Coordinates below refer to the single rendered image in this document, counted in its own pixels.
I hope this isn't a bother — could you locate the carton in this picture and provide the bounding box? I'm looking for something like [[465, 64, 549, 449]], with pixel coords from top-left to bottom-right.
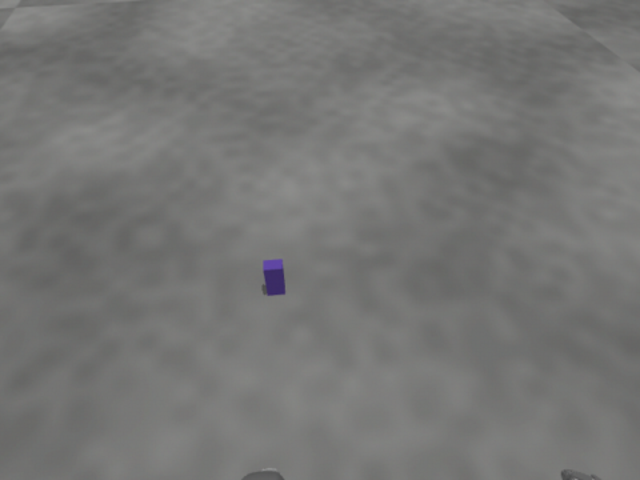
[[263, 259, 285, 296]]

